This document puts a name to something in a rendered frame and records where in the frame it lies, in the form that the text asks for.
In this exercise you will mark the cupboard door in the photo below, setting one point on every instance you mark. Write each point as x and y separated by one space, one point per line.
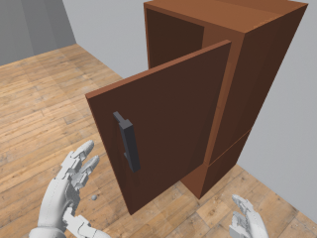
172 108

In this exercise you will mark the robot left hand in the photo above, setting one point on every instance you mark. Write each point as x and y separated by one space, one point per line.
63 190

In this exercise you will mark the left robot forearm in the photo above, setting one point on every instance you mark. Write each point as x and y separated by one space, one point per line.
46 232

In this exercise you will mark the robot right hand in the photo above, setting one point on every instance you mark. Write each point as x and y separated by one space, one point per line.
251 226

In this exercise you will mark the handle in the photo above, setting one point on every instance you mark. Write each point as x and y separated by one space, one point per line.
129 141

